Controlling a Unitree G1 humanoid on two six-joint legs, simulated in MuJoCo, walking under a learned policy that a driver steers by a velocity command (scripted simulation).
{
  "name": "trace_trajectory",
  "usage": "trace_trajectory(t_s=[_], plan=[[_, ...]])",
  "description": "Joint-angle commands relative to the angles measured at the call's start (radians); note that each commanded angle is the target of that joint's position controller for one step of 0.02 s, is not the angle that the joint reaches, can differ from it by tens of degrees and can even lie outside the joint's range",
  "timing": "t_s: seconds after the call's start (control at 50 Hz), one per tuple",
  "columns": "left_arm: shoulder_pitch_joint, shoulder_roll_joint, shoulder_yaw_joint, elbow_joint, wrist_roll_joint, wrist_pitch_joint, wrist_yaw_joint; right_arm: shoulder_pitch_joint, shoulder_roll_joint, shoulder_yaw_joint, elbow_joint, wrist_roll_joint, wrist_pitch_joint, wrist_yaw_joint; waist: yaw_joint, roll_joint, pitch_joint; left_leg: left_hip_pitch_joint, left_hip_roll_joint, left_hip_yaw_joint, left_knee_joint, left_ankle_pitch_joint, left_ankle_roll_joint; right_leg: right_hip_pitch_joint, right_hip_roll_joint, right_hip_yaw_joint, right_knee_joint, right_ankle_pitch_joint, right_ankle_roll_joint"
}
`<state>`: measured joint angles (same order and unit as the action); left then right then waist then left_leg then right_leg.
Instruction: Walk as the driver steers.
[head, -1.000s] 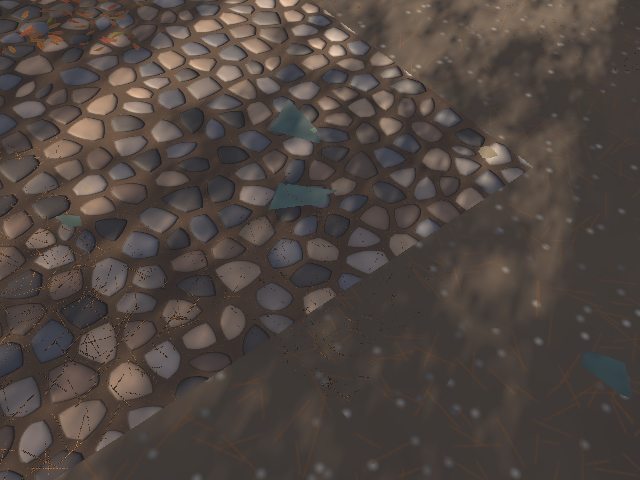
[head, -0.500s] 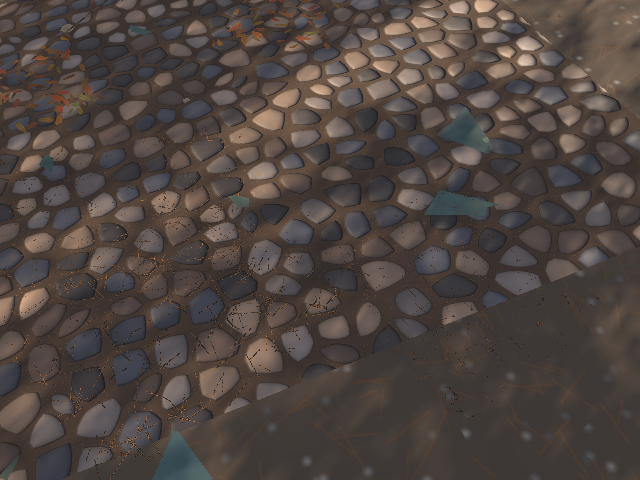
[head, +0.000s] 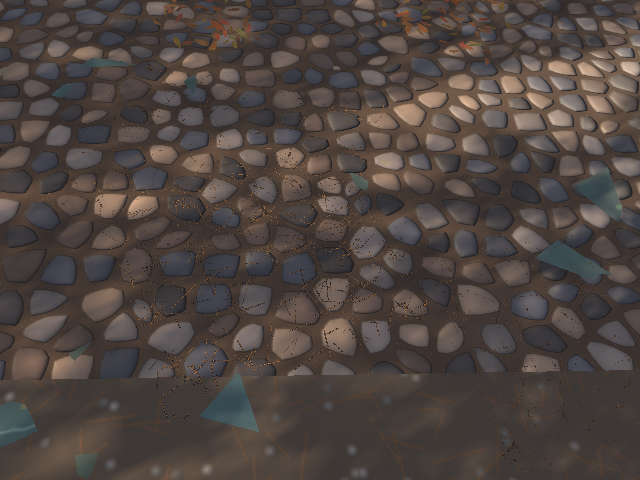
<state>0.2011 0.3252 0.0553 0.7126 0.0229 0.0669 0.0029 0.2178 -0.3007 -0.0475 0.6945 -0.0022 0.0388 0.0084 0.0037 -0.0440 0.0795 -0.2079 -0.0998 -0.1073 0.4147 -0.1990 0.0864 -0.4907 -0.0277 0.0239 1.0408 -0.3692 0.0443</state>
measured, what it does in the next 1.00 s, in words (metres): walks ahead: right foot, then left foot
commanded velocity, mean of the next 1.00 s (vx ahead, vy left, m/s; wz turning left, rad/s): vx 0.36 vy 0.00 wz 0.21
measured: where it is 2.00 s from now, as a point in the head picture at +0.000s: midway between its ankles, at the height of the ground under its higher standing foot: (259, 421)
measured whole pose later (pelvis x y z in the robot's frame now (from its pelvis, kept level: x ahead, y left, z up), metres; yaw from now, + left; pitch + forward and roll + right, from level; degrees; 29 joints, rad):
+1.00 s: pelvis +0.36 +0.06 +0.00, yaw +10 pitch +0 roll +0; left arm 0.28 0.26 0.03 0.88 0.03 -0.04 -0.03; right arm 0.30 -0.25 -0.03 0.91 -0.01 -0.08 0.01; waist 0.01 -0.03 0.05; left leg -0.15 -0.09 0.07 0.33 -0.18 0.11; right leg -0.50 -0.07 0.01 1.08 -0.27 -0.05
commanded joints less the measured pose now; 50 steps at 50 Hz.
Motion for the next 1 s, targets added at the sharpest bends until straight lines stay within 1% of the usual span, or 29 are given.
trace_trajectory(t_s=[0.02, 0.04, 0.08, 0.12, 0.22, 0.26, 0.28, 0.3, 0.32, 0.34, 0.36, 0.38, 0.4, 0.44, 0.54, 0.62, 0.66, 0.72, 0.74, 0.76, 0.78, 0.8, 0.82, 0.84, 0.86, 0.88, 0.92, 0.96, 1.0], plan=[[-0.020, 0.080, 0.022, -0.068, 0.000, -0.004, 0.006, 0.047, -0.168, -0.049, -0.041, -0.005, -0.011, -0.006, -0.025, 0.159, -0.098, 0.156, 0.242, -0.268, -0.092, 0.336, 0.130, -0.105, 0.006, 0.014, -0.044, 0.004, 0.007], [-0.031, 0.080, 0.021, -0.071, 0.000, -0.004, 0.008, 0.057, -0.171, -0.050, -0.038, -0.007, -0.011, -0.006, -0.030, 0.162, -0.095, 0.155, 0.243, -0.289, -0.092, 0.310, 0.135, -0.107, 0.010, 0.018, -0.069, -0.003, 0.006], [-0.050, 0.083, 0.021, -0.077, 0.009, -0.011, 0.004, 0.094, -0.177, -0.055, -0.029, -0.014, -0.010, -0.003, -0.047, 0.163, -0.110, 0.149, 0.235, -0.357, -0.139, -0.025, 0.157, -0.100, 0.017, 0.022, -0.119, -0.013, 0.002], [-0.088, 0.084, 0.019, -0.086, 0.013, -0.021, -0.003, 0.105, -0.179, -0.056, -0.026, -0.024, -0.011, 0.002, -0.061, 0.175, -0.078, 0.121, 0.231, -0.427, -0.183, -0.286, 0.172, -0.106, 0.026, 0.026, -0.180, -0.019, -0.005], [-0.103, 0.061, 0.005, -0.081, 0.006, -0.062, -0.012, 0.127, -0.166, -0.050, 0.001, -0.033, -0.033, 0.004, -0.062, 0.165, -0.054, 0.045, 0.224, -0.448, -0.172, -0.319, 0.172, 0.028, 0.046, 0.006, -0.338, -0.035, -0.043], [-0.049, 0.047, -0.001, -0.062, -0.003, -0.077, -0.009, 0.102, -0.158, -0.046, 0.008, -0.031, -0.040, 0.005, -0.022, 0.154, -0.044, -0.058, 0.205, -0.441, -0.157, -0.326, 0.150, 0.192, 0.058, -0.008, -0.460, -0.011, -0.072], [0.019, 0.029, -0.005, -0.036, -0.004, -0.085, -0.002, 0.073, -0.149, -0.043, 0.007, -0.025, -0.040, 0.002, 0.026, 0.128, -0.037, -0.152, 0.172, -0.417, -0.124, -0.345, 0.123, 0.343, 0.062, -0.022, -0.583, 0.072, -0.088], [0.081, 0.035, -0.003, -0.014, 0.002, -0.096, 0.009, 0.066, -0.122, -0.035, 0.009, -0.021, -0.045, -0.003, 0.063, 0.085, -0.039, -0.258, 0.127, -0.378, -0.052, -0.372, 0.085, 0.494, 0.050, -0.002, -0.656, 0.087, -0.096], [0.165, 0.097, 0.006, 0.000, 0.015, -0.109, 0.023, 0.058, -0.053, -0.016, -0.005, -0.015, -0.057, -0.004, 0.096, -0.057, -0.063, -0.386, 0.047, -0.261, 0.158, -0.416, 0.030, 0.624, -0.125, 0.204, -0.764, -0.107, -0.118], [0.225, 0.218, 0.032, 0.008, 0.019, -0.114, 0.024, 0.036, -0.027, -0.006, -0.034, -0.007, -0.068, -0.006, 0.111, -0.180, -0.076, -0.518, -0.093, -0.096, 0.403, -0.380, -0.001, 0.636, -0.334, 0.607, -0.916, -0.440, -0.199], [0.209, 0.216, 0.043, 0.038, 0.013, -0.110, 0.018, 0.020, -0.110, -0.025, -0.031, -0.035, -0.073, -0.008, 0.069, -0.070, 0.028, -0.567, -0.021, -0.099, 0.522, -0.308, -0.004, 0.517, -0.363, 0.660, -0.920, -0.489, -0.247], [0.164, 0.154, 0.029, 0.031, 0.001, -0.115, 0.010, 0.032, -0.116, -0.027, -0.008, -0.038, -0.077, 0.003, 0.034, -0.030, 0.066, -0.560, 0.014, -0.101, 0.563, -0.229, -0.007, 0.475, -0.315, 0.586, -0.910, -0.438, -0.244], [0.120, 0.110, 0.019, 0.026, -0.004, -0.121, 0.002, 0.057, -0.108, -0.025, 0.017, -0.035, -0.079, 0.017, 0.005, -0.032, 0.066, -0.534, 0.037, -0.081, 0.568, -0.166, -0.021, 0.459, -0.256, 0.479, -0.912, -0.330, -0.219], [0.116, 0.069, 0.007, 0.036, -0.004, -0.136, -0.002, 0.062, -0.097, -0.021, 0.043, -0.047, -0.077, 0.035, 0.000, -0.073, 0.022, -0.494, 0.062, -0.015, 0.600, -0.068, -0.043, 0.458, -0.179, 0.328, -0.918, -0.098, -0.200], [0.242, 0.043, 0.004, 0.112, -0.018, -0.157, -0.017, -0.099, -0.051, 0.002, 0.007, -0.049, -0.072, 0.044, 0.039, -0.055, 0.013, -0.572, 0.128, 0.102, 0.556, 0.035, -0.077, 0.517, -0.146, 0.182, -0.913, 0.337, -0.226], [0.303, 0.041, 0.000, 0.159, -0.014, -0.157, -0.012, -0.251, -0.005, 0.029, -0.035, -0.040, -0.074, 0.052, 0.074, -0.061, 0.019, -0.497, 0.122, 0.173, 0.338, 0.092, -0.084, 0.508, -0.122, 0.105, -0.891, 0.551, -0.218], [0.322, 0.056, 0.001, 0.178, -0.010, -0.156, -0.009, -0.295, -0.005, 0.034, -0.046, -0.034, -0.076, 0.052, 0.079, -0.066, 0.022, -0.428, 0.107, 0.192, 0.242, 0.099, -0.067, 0.511, -0.141, 0.096, -0.883, 0.612, -0.218], [0.304, 0.073, 0.001, 0.197, -0.009, -0.154, -0.001, -0.254, -0.029, 0.029, -0.031, -0.032, -0.080, 0.037, 0.031, -0.069, 0.002, -0.281, 0.073, 0.197, 0.156, 0.069, -0.013, 0.536, -0.179, 0.078, -0.803, 0.852, -0.201], [0.295, 0.081, 0.002, 0.202, -0.009, -0.152, 0.002, -0.184, -0.047, 0.021, -0.006, -0.034, -0.083, 0.027, -0.005, -0.071, -0.040, -0.183, 0.045, 0.199, 0.134, 0.042, 0.008, 0.546, -0.180, 0.066, -0.717, 1.003, -0.186], [0.288, 0.085, 0.002, 0.208, -0.011, -0.148, 0.002, -0.056, -0.069, 0.009, 0.038, -0.035, -0.089, 0.016, -0.062, -0.056, -0.112, -0.030, 0.021, 0.203, 0.084, 0.051, 0.035, 0.539, -0.164, 0.043, -0.569, 1.082, -0.171], [0.280, 0.082, -0.002, 0.206, -0.017, -0.147, 0.002, 0.098, -0.103, -0.006, 0.086, -0.046, -0.100, 0.003, -0.131, -0.038, -0.197, 0.202, 0.066, 0.159, 0.057, 0.072, 0.065, 0.422, -0.134, 0.014, -0.375, 0.969, -0.154], [0.299, 0.014, -0.022, 0.163, -0.030, -0.149, -0.005, 0.240, -0.188, -0.029, 0.104, -0.070, -0.103, -0.013, -0.161, 0.102, -0.336, 0.476, 0.333, -0.154, 0.029, -0.150, 0.128, 0.175, -0.065, -0.028, -0.059, 0.573, -0.131], [0.383, -0.034, -0.026, 0.161, -0.034, -0.141, -0.004, 0.245, -0.227, -0.040, 0.114, -0.059, -0.094, -0.010, -0.106, 0.267, -0.418, 0.572, 0.546, -0.592, -0.086, -0.150, 0.232, -0.064, 0.095, -0.023, 0.224, -0.161, -0.116], [0.276, 0.075, 0.003, 0.160, -0.008, -0.134, 0.002, 0.177, -0.160, -0.030, 0.118, -0.021, -0.090, -0.004, -0.098, 0.110, -0.273, 0.446, 0.475, -0.524, -0.117, -0.165, 0.201, -0.134, 0.036, 0.056, 0.257, -0.079, -0.134], [0.222, 0.052, 0.000, 0.140, -0.011, -0.141, -0.006, 0.089, -0.112, -0.017, 0.113, -0.014, -0.094, -0.002, -0.058, 0.108, -0.147, 0.298, 0.434, -0.370, -0.152, -0.081, 0.181, -0.131, -0.001, 0.049, 0.214, 0.011, -0.138], [0.197, 0.030, -0.005, 0.142, -0.010, -0.143, -0.012, 0.046, -0.072, -0.008, 0.113, -0.019, -0.103, 0.002, -0.032, 0.094, -0.093, 0.202, 0.380, -0.269, -0.184, 0.022, 0.157, -0.100, -0.032, 0.038, 0.163, 0.055, -0.136], [0.223, 0.007, -0.009, 0.160, 0.010, -0.121, -0.024, 0.036, -0.035, 0.004, 0.135, -0.016, -0.117, -0.001, 0.018, 0.117, -0.063, 0.091, 0.310, -0.143, -0.227, 0.136, 0.123, -0.025, -0.059, 0.021, 0.101, 0.078, -0.115], [0.210, -0.012, -0.010, 0.159, 0.015, -0.106, -0.035, 0.073, -0.039, 0.003, 0.162, -0.010, -0.135, 0.000, 0.030, 0.113, -0.059, 0.069, 0.294, -0.096, -0.258, 0.214, 0.131, -0.023, -0.063, 0.000, 0.071, 0.096, -0.098], [0.142, -0.016, -0.009, 0.140, 0.018, -0.097, -0.040, 0.101, -0.048, 0.001, 0.186, -0.004, -0.141, -0.001, 0.031, 0.102, -0.017, 0.061, 0.284, -0.049, -0.286, 0.312, 0.134, -0.084, -0.074, -0.023, 0.026, 0.150, -0.078]])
